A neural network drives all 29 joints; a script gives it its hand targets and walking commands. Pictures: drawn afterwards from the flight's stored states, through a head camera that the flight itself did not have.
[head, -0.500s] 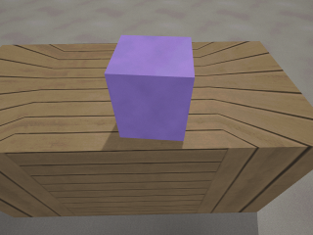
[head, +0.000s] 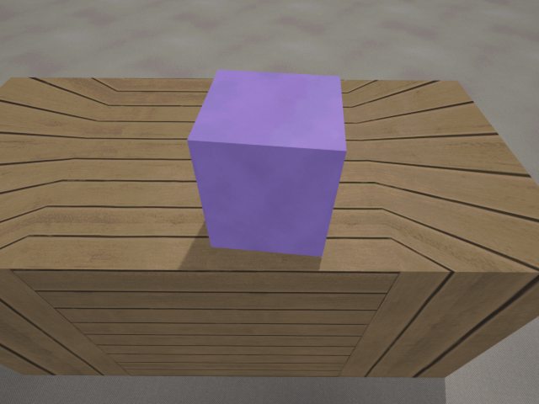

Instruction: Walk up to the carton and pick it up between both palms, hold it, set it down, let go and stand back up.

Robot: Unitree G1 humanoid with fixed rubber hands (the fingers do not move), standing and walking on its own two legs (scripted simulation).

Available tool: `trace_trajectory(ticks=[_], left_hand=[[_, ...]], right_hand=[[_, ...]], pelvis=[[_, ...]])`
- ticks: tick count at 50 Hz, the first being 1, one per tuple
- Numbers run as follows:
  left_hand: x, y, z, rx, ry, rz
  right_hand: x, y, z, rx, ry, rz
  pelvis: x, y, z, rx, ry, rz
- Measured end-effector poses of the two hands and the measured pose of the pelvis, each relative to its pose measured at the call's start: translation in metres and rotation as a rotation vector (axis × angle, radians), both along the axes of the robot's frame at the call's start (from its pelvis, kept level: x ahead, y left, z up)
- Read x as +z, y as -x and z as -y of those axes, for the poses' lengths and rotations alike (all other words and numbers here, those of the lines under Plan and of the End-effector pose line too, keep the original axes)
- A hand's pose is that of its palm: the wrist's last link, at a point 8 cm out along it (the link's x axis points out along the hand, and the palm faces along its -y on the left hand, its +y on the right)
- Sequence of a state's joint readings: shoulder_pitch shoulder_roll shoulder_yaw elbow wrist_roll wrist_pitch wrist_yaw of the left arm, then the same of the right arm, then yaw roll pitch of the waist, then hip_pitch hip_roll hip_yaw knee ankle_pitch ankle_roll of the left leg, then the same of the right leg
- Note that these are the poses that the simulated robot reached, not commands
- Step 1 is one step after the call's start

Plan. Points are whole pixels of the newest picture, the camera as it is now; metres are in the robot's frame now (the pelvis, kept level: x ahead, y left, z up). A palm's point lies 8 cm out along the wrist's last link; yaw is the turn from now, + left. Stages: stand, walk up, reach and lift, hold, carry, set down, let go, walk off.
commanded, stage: walk up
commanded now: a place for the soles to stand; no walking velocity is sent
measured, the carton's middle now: (271, 166) +0.51 +0.02 +0.08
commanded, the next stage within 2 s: reach and lift in 1.12 s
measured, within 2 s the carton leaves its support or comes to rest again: neither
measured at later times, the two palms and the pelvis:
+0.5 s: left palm out of the picture +0.09 +0.34 -0.11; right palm out of the picture +0.07 -0.29 -0.09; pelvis +0.01 +0.02 +0.00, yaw +1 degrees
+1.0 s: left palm out of the picture +0.08 +0.34 -0.10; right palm out of the picture +0.10 -0.29 -0.09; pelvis +0.02 +0.02 +0.00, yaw +2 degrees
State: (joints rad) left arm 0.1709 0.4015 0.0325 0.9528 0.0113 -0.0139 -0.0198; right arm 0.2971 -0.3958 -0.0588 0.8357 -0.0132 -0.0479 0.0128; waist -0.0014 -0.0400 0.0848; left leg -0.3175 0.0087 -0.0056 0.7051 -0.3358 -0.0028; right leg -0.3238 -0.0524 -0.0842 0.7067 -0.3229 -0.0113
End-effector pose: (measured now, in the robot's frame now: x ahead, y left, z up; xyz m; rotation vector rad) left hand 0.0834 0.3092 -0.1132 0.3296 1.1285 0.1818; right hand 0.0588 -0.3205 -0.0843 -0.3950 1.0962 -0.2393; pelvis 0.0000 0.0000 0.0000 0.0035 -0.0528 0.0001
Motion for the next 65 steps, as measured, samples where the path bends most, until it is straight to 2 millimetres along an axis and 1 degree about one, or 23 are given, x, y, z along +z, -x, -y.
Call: trace_trajectory(ticks=[4,14,18,24,30,34,40,45,48,55,58,59,61,63,65], left_hand=[[0.001,-0.001,-0.003,0.007,-0.007,-0.015],[0.005,-0.012,-0.005,0.006,-0.016,0.007],[0.006,-0.010,-0.013,0.006,-0.026,0.007],[0.006,-0.010,-0.027,0.022,-0.022,0.001],[0.005,-0.010,-0.025,0.038,-0.025,-0.008],[0.008,-0.004,-0.027,0.037,-0.042,-0.020],[0.010,-0.003,-0.037,0.046,-0.045,-0.019],[0.009,-0.005,-0.032,0.047,-0.040,-0.013],[0.009,-0.003,-0.028,0.042,-0.043,-0.013],[0.010,0.002,-0.037,0.052,-0.043,-0.011],[0.010,0.001,-0.036,0.059,-0.040,-0.018],[0.009,-0.002,-0.035,0.071,-0.045,-0.047],[0.008,-0.016,-0.030,0.081,-0.052,-0.084],[0.010,-0.038,-0.023,0.069,-0.049,-0.072],[0.017,-0.064,-0.012,0.041,-0.043,-0.026]], right_hand=[[-0.002,-0.002,-0.002,0.002,-0.007,-0.004],[-0.005,-0.006,-0.005,0.007,-0.017,0.001],[-0.007,-0.007,-0.012,0.005,-0.022,-0.011],[-0.005,-0.014,-0.026,0.018,-0.018,-0.019],[-0.005,-0.024,-0.023,0.026,-0.017,-0.028],[-0.008,-0.032,-0.025,0.029,-0.029,-0.016],[-0.009,-0.034,-0.035,0.035,-0.033,-0.018],[-0.007,-0.035,-0.030,0.036,-0.027,-0.018],[-0.008,-0.038,-0.027,0.037,-0.031,-0.010],[-0.007,-0.040,-0.037,0.044,-0.031,-0.007],[-0.005,-0.040,-0.035,0.054,-0.024,-0.007],[-0.007,-0.041,-0.033,0.074,-0.016,-0.005],[-0.011,-0.049,-0.028,0.086,-0.016,0.010],[-0.011,-0.062,-0.024,0.082,-0.019,0.056],[-0.006,-0.076,-0.021,0.087,-0.016,0.108]], pelvis=[[0.000,-0.002,-0.001,0.001,0.001,-0.004],[0.000,-0.002,-0.002,0.002,0.000,-0.004],[0.000,-0.003,-0.008,0.007,0.002,-0.001],[0.001,-0.007,-0.021,0.018,0.017,-0.007],[0.002,-0.015,-0.018,0.026,0.016,-0.017],[0.002,-0.017,-0.018,0.025,0.017,-0.016],[0.003,-0.018,-0.027,0.031,0.023,-0.018],[0.003,-0.019,-0.022,0.032,0.023,-0.018],[0.003,-0.019,-0.019,0.032,0.020,-0.015],[0.003,-0.017,-0.028,0.039,0.022,-0.013],[0.004,-0.017,-0.027,0.039,0.026,-0.014],[0.003,-0.016,-0.026,0.037,0.025,-0.015],[-0.002,-0.012,-0.024,0.031,0.025,-0.012],[-0.006,-0.009,-0.021,0.024,0.027,-0.002],[-0.007,-0.009,-0.017,0.014,0.031,0.003]])
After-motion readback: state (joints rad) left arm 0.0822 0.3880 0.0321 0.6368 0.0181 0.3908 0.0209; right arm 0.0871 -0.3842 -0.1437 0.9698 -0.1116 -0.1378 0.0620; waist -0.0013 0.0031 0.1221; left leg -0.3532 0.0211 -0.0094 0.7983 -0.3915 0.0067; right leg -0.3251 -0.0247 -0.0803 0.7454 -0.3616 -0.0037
